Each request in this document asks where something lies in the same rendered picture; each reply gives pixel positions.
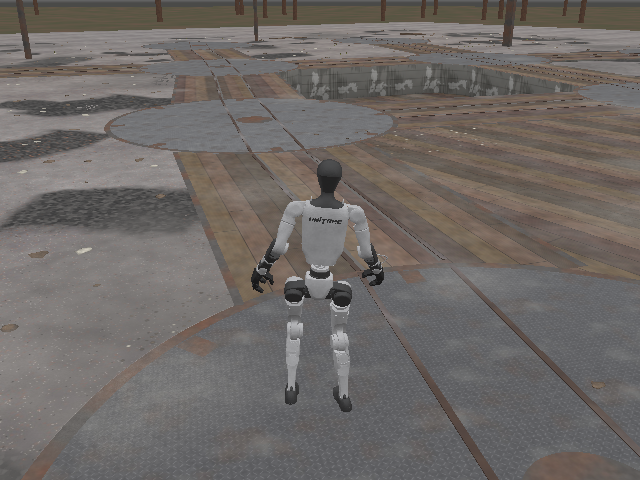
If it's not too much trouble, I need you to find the robot right forearm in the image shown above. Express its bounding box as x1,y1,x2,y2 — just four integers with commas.
364,243,382,274

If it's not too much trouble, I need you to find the left robot shin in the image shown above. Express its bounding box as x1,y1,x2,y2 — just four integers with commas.
286,322,300,391

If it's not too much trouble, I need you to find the right robot hand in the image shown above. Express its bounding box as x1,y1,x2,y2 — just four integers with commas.
362,267,384,286

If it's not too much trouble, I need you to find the robot right upper arm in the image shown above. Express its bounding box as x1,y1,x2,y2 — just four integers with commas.
347,204,373,259

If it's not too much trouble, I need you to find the left robot foot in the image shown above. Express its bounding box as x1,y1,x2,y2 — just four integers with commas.
285,382,299,405

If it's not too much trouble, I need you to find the robot left forearm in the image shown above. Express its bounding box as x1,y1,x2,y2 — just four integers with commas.
256,238,280,275

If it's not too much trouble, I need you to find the left robot hand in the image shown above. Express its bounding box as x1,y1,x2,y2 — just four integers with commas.
251,268,274,293

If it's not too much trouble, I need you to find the robot left upper arm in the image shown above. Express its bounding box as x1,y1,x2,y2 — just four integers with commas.
272,201,306,255

